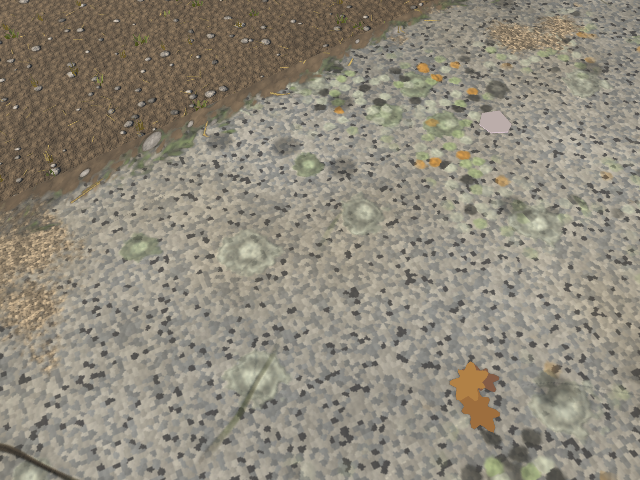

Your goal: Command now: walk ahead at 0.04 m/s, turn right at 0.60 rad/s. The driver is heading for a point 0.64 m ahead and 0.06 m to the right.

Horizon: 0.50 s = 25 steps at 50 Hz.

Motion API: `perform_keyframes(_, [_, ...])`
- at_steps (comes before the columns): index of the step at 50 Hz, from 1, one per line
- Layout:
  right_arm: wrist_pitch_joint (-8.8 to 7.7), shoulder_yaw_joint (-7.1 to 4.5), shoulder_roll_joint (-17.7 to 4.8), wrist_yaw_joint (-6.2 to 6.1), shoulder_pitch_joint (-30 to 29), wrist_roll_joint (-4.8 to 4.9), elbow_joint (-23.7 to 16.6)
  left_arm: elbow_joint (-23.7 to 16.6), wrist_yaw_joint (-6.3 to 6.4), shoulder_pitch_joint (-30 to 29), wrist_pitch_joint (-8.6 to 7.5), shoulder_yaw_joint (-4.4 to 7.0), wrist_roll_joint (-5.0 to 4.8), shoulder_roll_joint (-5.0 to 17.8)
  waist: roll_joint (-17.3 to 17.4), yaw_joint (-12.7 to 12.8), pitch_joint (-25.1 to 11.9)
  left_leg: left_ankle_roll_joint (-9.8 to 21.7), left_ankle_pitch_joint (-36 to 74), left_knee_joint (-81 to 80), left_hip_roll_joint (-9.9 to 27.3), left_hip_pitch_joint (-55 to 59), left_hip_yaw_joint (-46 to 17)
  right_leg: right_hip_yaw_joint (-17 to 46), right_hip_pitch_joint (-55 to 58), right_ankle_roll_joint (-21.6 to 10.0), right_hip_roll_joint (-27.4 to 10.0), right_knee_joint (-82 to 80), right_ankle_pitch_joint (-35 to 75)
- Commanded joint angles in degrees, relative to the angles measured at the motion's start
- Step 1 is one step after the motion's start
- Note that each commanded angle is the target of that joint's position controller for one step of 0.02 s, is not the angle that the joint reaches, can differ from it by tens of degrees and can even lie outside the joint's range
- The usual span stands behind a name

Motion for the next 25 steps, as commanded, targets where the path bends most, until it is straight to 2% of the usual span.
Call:
perform_keyframes(1, [-0.29, -2.66, -9.78, 0.01, -3.37, 1.07, -3.53, -2.94, -0.86, 4.7, -0.17, 1.64, 0.21, 4.33, 10.28, 2.75, -10.02, 10.81, 3.63, -6.95, 13.91, 6.18, -9.26, -2.72, 11.0, -2.56, 1.13, -11.67, 5.33])
perform_keyframes(2, [-0.06, -2.5, -8.96, 0.01, -2.71, 1.3, -3.04, -2.13, -0.95, 6.43, -0.05, 2.12, 0.34, 4.64, 9.18, 3.33, -9.85, 8.78, -0.32, -4.4, 12.78, 4.26, -7.66, -3.85, 15.16, -4.0, 2.88, -16.23, 7.03])
perform_keyframes(3, [0.38, -2.16, -7.13, 0.13, -0.47, 1.21, -1.96, -1.74, -0.72, 7.96, 0.03, 2.81, 0.49, 5.67, 5.86, 3.41, -8.66, 5.09, -6.96, 0.87, 10.64, 0.24, -4.5, -1.82, 19.36, -5.89, 3.17, -21.08, 8.9])
perform_keyframes(4, [0.66, -1.38, -3.6, 0.51, 0.78, -0.03, -2.53, -2.81, 0.13, 8.73, -0.12, 4.3, 0.88, 11.45, -9.64, 2.02, -6.08, -1.2, -18.11, 18.15, 3.87, -11.84, 2.74, 17.74, 24.45, -11.12, -9.61, -30.02, 16.16])
perform_keyframes(5, [-0.04, -1.47, -4.47, 0.25, -4.17, -0.81, -6.23, -4.64, 0.28, 7.79, -0.66, 5.02, 2.33, 16.54, -18.69, 3.58, -4.95, -3.54, -30.07, 31.08, -3.8, -23.55, -2.08, 34.13, 22.54, -21.78, -20.59, -33.61, 23.78])
perform_keyframes(6, [-0.4, -2.29, -7.02, 0.01, -8.25, -0.31, -6.92, -4.59, 0.17, 8.0, -1.77, 4.36, 3.46, 13.92, -12.18, 5.88, -6.24, -2.72, -27.63, 38.94, -2.82, -23.8, -8.41, 33.01, 19.89, -22.43, -18.84, -34.99, 17.47])
perform_keyframes(7, [-0.16, -2.71, -7.61, -0.14, -7.0, 0.34, -6.08, -4.68, 0.16, 4.32, -2.55, 3.63, 3.05, 11.97, -9.74, 3.22, -4.79, -1.83, -21.58, 40.44, -1.91, -23.68, -9.74, 27.99, 18.31, -18.54, -15.31, -34.1, 14.46])
perform_keyframes(8, [0.29, -2.87, -7.13, -0.55, -4.82, 0.04, -4.32, -5.4, 0.39, 0.28, -2.77, 3.16, 1.75, 10.05, -6.78, 1.39, -5.07, -1.95, -16.57, 39.98, -1.13, -22.37, -10.02, 23.75, 17.17, -14.9, -12.01, -32.73, 13.24])
perform_keyframes(9, [0.63, -3.01, -7.31, -0.76, -3.55, -0.69, -3.77, -5.9, 0.56, -2.15, -2.74, 2.59, 0.81, 8.71, -7.19, 0.61, -5.63, -2.64, -13.45, 40.26, -1.4, -20.11, -9.5, 20.95, 15.37, -13.63, -10.31, -31.62, 16.45])
perform_keyframes(10, [0.62, -2.98, -6.86, -0.57, -2.73, -0.96, -3.64, -6.09, 0.8, -2.82, -2.62, 2.14, 0.86, 7.92, -7.35, -0.1, -6.7, -3.18, -11.48, 41.51, -2.2, -16.87, -8.78, 19.03, 13.3, -13.41, -8.68, -30.73, 19.89])
perform_keyframes(12, [0.29, -2.45, -5.43, -0.14, -2.41, -0.46, -3.89, -5.78, 1.19, -1.77, -2.4, 1.88, 1.25, 7.21, -6.86, -0.05, -8.06, -3.67, -9.39, 38.65, -3.3, -14.79, -8.17, 17.81, 13.63, -13.53, -7.01, -29.4, 22.35])
perform_keyframes(15, [0.06, -0.95, -3.23, 0.44, -3.76, -0.13, -4.29, -5.02, 1.52, 0.11, -2.11, 1.97, 1.22, 7.19, -8.46, 1.71, -9.6, -3.88, -10.68, 26.68, -3.24, -11.54, -7.9, 18.09, 17.07, -13.71, -7.09, -27.61, 22.93])
perform_keyframes(19, [-0.2, -0.66, -4.1, 1.7, -3.69, 0.74, -4.56, -4.24, 0.93, 1.36, -1.42, 1.96, 1.35, 7.9, -10.25, 3.54, -8.96, -2.96, -15.71, 16.31, -3.68, -3.45, -6.78, 22.23, 15.7, -15.15, -8.47, -26.78, 21.82])
perform_keyframes(20, [-0.31, -0.69, -4.25, 2.05, -3.07, 0.88, -4.47, -4.11, 0.86, 0.94, -1.26, 1.78, 1.16, 7.57, -10.27, 3.25, -8.47, -2.53, -15.0, 12.48, -3.64, -1.45, -6.62, 23.05, 15.42, -14.92, -8.35, -26.32, 22.07])
perform_keyframes(21, [-0.52, -0.59, -3.69, 2.41, -1.46, 0.86, -4.01, -4.02, 0.88, -0.09, -1.11, 1.47, 0.82, 6.92, -9.76, 1.92, -8.08, -1.79, -10.78, 5.65, -3.74, 2.36, -6.07, 22.9, 14.42, -13.94, -7.36, -25.32, 21.96])
perform_keyframes(22, [-0.77, -0.49, -3.2, 2.75, 0.1, 0.42, -3.47, -3.71, 1.02, -0.15, -1.11, 1.07, 0.55, 5.8, -8.68, 0.71, -7.66, -0.66, -3.43, -2.75, -3.58, 7.54, -5.97, 22.09, 12.42, -11.88, -5.58, -24.57, 19.62])
perform_keyframes(23, [-0.98, -0.74, -4.95, 2.82, 1.48, -0.78, -3.51, -3.26, 1.19, 1.84, -1.38, 0.77, 0.91, 4.38, -5.42, 1.31, -8.39, 1.0, 2.68, -4.53, 0.41, 13.28, -9.46, 20.5, 9.18, -8.53, -3.11, -22.17, 13.13])
perform_keyframes(24, [-1.0, -1.49, -9.31, 2.66, 2.28, -2.11, -4.06, -3.28, 1.03, 5.39, -1.88, 0.29, 2.11, 2.19, 7.01, 4.35, -9.87, 5.39, 14.79, -4.77, 10.54, 17.9, -19.0, 13.68, 3.65, -4.47, 3.62, -12.59, -0.7])
perform_keyframes(25, [-1.07, -0.97, -7.4, 2.74, -0.35, -2.28, -3.16, -4.68, 1.07, 2.26, -2.43, 0.93, 1.6, 4.16, 16.56, 4.57, -6.78, 13.05, 10.97, -8.4, 15.7, 9.38, -26.71, 8.1, 2.79, -1.7, 4.51, -12.92, -7.56])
